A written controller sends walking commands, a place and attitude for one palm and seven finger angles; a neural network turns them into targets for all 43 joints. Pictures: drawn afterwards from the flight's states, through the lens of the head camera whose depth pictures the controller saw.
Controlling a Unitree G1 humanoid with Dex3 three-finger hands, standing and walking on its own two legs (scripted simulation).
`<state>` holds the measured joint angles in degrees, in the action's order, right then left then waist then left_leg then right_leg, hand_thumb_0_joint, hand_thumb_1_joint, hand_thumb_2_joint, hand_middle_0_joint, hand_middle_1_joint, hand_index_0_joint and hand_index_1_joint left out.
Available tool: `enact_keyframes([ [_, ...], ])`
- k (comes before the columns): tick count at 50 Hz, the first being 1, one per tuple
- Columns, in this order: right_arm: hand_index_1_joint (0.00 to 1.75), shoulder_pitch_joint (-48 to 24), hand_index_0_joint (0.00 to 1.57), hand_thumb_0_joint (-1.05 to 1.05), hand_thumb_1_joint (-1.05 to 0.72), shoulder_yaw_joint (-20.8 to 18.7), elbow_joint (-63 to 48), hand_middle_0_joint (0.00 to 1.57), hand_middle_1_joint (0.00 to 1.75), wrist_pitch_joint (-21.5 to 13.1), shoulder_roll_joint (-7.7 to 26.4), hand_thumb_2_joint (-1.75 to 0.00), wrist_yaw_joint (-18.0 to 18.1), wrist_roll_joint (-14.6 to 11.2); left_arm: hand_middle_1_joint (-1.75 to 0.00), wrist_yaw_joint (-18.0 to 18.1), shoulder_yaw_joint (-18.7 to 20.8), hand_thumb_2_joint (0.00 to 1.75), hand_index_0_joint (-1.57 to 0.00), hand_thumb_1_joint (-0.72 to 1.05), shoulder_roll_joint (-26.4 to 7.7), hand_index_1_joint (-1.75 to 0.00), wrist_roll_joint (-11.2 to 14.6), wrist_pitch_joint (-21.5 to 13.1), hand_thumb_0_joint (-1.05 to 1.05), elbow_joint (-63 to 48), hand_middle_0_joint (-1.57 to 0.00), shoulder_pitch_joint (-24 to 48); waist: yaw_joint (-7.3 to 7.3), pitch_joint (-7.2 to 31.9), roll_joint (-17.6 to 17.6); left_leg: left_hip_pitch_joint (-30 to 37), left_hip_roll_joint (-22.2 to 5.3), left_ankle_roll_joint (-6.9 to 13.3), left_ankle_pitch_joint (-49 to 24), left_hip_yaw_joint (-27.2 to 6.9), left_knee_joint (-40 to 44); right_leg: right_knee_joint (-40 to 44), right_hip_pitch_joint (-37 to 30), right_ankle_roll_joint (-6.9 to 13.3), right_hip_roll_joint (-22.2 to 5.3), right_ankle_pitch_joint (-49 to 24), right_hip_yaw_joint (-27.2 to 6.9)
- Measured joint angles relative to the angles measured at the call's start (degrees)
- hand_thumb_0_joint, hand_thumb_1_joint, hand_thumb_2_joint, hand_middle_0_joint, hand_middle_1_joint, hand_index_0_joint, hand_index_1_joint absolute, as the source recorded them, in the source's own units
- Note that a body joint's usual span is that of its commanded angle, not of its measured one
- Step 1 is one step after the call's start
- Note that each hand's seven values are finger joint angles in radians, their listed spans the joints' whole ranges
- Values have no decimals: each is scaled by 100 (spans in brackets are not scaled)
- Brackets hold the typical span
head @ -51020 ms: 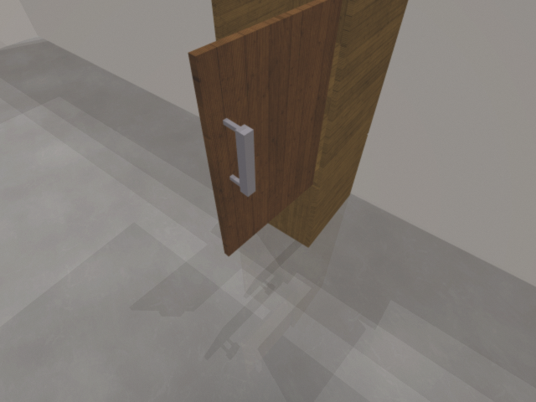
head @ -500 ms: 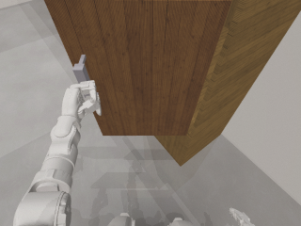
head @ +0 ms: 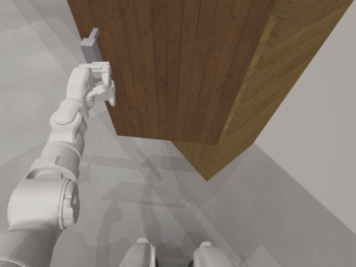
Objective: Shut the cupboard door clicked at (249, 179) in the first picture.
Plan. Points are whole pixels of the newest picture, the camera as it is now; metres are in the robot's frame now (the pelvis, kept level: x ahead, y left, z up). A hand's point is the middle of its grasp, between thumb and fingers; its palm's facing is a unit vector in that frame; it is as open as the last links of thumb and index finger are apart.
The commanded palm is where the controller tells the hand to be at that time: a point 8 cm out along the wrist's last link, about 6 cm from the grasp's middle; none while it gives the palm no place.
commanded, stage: push the door shut along its arc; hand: left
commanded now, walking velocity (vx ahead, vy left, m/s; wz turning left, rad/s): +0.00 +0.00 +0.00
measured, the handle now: (101, 67) +0.56 +0.17 +0.09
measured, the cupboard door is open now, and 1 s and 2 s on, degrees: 46 35 28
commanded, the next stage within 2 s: pull the fist back off the door in 1.12 s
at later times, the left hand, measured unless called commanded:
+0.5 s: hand (139, 65) +0.56 +0.08 +0.10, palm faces -0.31 -0.95 +0.00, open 3.1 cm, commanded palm +0.56 +0.13 +0.10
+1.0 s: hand (143, 58) +0.58 +0.07 +0.10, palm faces -0.38 -0.92 -0.02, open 3.0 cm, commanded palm +0.60 +0.09 +0.10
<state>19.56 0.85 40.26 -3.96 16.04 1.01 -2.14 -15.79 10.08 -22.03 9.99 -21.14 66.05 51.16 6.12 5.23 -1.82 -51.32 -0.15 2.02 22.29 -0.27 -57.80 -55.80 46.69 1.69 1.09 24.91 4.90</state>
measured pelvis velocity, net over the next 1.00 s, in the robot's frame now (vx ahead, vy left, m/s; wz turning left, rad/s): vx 0.02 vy -0.01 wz -0.03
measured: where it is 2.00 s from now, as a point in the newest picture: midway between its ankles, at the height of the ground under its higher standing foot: outside the picture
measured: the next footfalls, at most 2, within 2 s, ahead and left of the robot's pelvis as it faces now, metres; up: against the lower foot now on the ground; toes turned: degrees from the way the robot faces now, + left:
none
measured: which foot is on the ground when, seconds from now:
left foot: down 0.00-1.00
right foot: down 0.00-1.00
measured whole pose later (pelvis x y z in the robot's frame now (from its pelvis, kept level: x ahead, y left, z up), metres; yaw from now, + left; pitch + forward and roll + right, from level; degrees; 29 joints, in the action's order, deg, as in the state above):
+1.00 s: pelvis +0.02 -0.01 -0.02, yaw -2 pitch +25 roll -4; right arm 21.5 1.3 40.5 -3.9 16.9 0.9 0.4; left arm -24.3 10.9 -30.7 4.9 -12.9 77.2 74.6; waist 12.9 5.4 -2.7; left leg -63.6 -2.0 1.2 25.7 -1.4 -64.3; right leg -60.7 58.4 2.6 3.0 27.4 5.8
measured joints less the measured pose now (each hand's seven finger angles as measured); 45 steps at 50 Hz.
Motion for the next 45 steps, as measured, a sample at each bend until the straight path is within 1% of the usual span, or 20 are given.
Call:
enact_keyframes([
  [5,30,96,20,1,-91,2,54,20,30,-95,29,-89,-18,41,-150,-43,-122,90,-133,90,-91,-150,-51,42,1,246,-131,396,95,3,-25,-240,12,26,7,-11,-114,-85,218,-26,-14,-3,14],
  [10,30,155,20,0,-91,45,98,20,30,-159,40,-89,-31,73,-150,-43,-87,90,-132,90,-179,-150,-100,152,1,507,-130,830,210,-9,-22,-473,12,53,25,-1,-222,-184,446,-47,-18,9,6],
  [13,30,196,20,0,-91,64,93,20,30,-196,40,-89,-43,93,-150,-49,-42,90,-131,90,-286,-150,-177,220,1,642,-130,1075,300,4,-29,-634,0,59,44,-1,-294,-239,601,-52,-7,17,7],
  [17,30,256,20,0,-91,67,76,20,30,-217,44,-89,-66,129,-150,-134,-82,90,-130,90,-394,-150,-322,303,1,755,-130,1380,420,18,-60,-830,-23,62,89,-1,-393,-311,789,-53,13,43,6],
  [19,30,285,20,0,-91,69,68,20,30,-205,46,-89,-76,145,-150,-175,2,90,-130,90,-403,-150,-348,330,1,812,-130,1501,468,20,-78,-899,-40,64,118,7,-436,-340,860,-54,29,59,-4],
  [24,30,342,20,0,-91,97,-44,20,30,-125,47,-89,-101,178,-150,-267,324,90,-130,90,-544,-150,-495,480,1,945,-130,1741,653,38,-127,-1023,-110,65,202,64,-504,-388,1012,-52,94,95,-69],
  [27,30,416,20,0,-91,88,-131,20,30,-62,37,-89,-123,202,-150,-296,528,90,-129,90,-627,-150,-583,493,1,882,-130,1763,726,50,-168,-1052,-154,58,251,113,-511,-395,1068,-48,135,116,-123],
  [30,30,508,20,0,-91,76,-181,20,30,39,15,-89,-146,215,-150,-364,648,90,-129,90,-690,-150,-628,479,1,820,-130,1707,739,70,-200,-1016,-185,48,294,166,-480,-382,1067,-42,165,142,-180],
  [34,30,594,20,0,-91,103,-200,20,30,192,-17,-89,-155,209,-150,-528,724,91,-129,87,-778,-150,-664,563,-2,884,-130,1684,706,74,-210,-933,-208,27,335,176,-440,-352,1000,-23,191,179,-196],
  [39,30,571,20,0,-91,109,-175,20,30,245,-48,-89,-126,210,-150,-678,564,91,-130,85,-854,-150,-628,676,-3,953,-130,1787,686,53,-177,-912,-211,-17,342,94,-428,-319,946,22,202,201,-119],
  [45,30,388,20,0,-91,80,-54,20,30,146,12,-89,-69,227,-150,-790,227,93,-130,87,-841,-150,-522,727,-2,1044,-130,2068,661,27,-122,-1040,-190,-61,337,-40,-514,-370,1013,69,193,228,14],
])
